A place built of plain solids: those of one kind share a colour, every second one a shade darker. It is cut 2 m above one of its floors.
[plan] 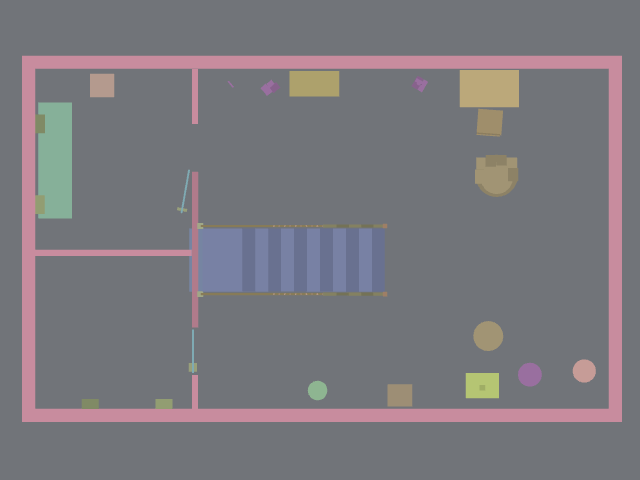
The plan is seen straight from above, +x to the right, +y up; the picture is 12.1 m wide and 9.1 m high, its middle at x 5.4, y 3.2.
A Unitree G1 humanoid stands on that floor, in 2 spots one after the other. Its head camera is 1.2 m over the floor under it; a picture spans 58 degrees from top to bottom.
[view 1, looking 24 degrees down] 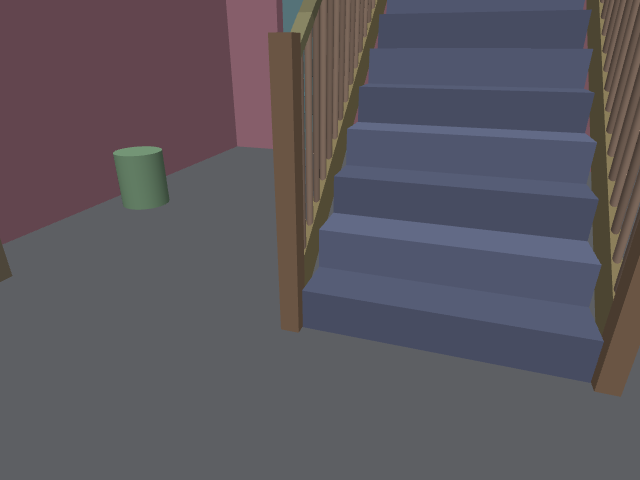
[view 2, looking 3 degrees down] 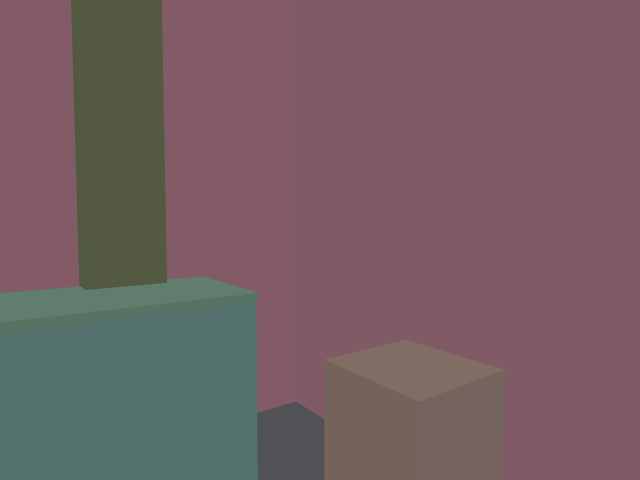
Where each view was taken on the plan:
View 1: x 8.21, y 2.82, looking -162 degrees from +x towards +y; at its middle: step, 2.10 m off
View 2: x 2.33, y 4.95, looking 144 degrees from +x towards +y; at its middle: wall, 2.55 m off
